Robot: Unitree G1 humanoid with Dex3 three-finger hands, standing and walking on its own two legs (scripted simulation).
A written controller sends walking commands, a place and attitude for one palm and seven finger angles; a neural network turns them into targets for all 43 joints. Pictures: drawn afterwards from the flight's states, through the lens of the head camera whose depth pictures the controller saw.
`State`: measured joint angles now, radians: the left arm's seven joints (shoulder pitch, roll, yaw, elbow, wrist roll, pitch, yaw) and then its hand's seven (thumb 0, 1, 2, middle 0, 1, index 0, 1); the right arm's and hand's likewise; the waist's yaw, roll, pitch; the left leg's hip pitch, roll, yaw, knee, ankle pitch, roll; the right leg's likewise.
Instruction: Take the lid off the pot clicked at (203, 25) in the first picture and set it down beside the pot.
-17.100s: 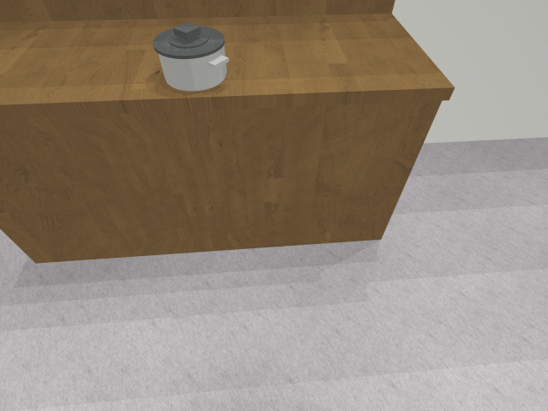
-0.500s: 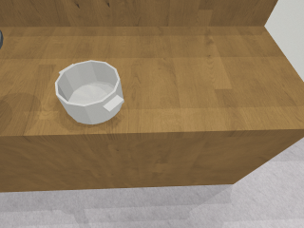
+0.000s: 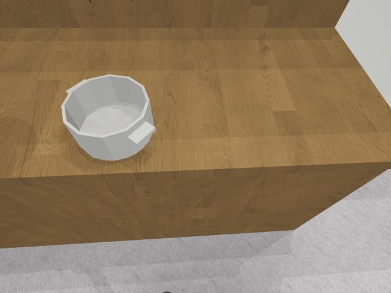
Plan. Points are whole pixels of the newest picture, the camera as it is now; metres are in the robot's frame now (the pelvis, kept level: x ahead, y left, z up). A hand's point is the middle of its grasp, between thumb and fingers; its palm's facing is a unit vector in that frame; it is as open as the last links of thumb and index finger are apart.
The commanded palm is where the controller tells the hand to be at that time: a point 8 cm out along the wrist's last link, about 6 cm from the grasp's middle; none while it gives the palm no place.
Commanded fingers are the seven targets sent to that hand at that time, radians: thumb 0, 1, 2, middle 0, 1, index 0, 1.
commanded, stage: lower the lid onto the table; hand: left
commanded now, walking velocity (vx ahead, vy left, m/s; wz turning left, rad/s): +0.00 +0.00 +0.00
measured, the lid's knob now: out of the picture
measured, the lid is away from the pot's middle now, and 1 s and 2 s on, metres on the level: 0.26 0.24 0.25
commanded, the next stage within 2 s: none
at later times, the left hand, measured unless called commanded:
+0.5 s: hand out of the picture +0.45 +0.38 +0.24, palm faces -0.28 -0.24 -0.93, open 7.2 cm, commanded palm +0.48 +0.39 +0.31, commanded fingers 0.00 0.55 0.97 -0.79 -1.02 -0.83 -1.04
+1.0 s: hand out of the picture +0.45 +0.39 +0.20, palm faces -0.32 -0.27 -0.91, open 7.2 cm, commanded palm +0.49 +0.40 +0.27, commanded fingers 0.00 0.55 0.97 -0.79 -1.02 -0.83 -1.04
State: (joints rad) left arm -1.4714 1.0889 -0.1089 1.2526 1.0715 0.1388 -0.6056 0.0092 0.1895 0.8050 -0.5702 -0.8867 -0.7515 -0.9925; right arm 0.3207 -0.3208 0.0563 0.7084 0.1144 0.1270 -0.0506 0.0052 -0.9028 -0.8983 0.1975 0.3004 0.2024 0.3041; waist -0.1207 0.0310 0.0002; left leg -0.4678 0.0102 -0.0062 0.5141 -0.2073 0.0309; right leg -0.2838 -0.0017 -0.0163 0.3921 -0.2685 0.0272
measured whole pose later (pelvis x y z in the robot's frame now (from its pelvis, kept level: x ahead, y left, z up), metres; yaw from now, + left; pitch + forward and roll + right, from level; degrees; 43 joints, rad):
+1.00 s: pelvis +0.01 +0.00 -0.01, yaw -1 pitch +12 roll -3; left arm -1.33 1.07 -0.02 1.29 1.05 0.08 -0.56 0.01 0.20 0.80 -0.57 -0.89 -0.75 -0.99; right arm 0.32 -0.32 0.05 0.70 0.12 0.14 -0.06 0.00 -0.90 -0.90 0.20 0.30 0.20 0.30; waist -0.14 0.03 -0.02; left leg -0.54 0.03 0.00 0.58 -0.25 0.03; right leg -0.35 0.01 -0.01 0.45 -0.30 0.03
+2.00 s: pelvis -0.01 +0.02 -0.02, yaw -2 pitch +14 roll -4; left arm -1.25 1.04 -0.02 1.30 1.03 0.01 -0.51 0.00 0.20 0.80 -0.56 -0.88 -0.75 -0.99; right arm 0.36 -0.30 0.05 0.71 0.11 0.13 -0.09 0.00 -0.90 -0.90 0.20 0.30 0.20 0.30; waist -0.16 0.02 -0.05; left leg -0.67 0.03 0.00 0.70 -0.28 0.05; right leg -0.47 0.02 -0.01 0.54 -0.32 0.04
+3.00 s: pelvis -0.01 +0.02 -0.03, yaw -3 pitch +18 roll -6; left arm -1.23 1.04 -0.01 1.34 1.03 -0.05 -0.46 -0.01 0.19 0.79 -0.56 -0.92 -0.78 -1.02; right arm 0.36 -0.29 0.06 0.71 0.10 0.13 -0.12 0.00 -0.90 -0.90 0.20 0.30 0.21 0.30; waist -0.18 0.03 -0.07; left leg -0.82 0.04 -0.01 0.84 -0.33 0.06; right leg -0.63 0.03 -0.01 0.68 -0.37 0.05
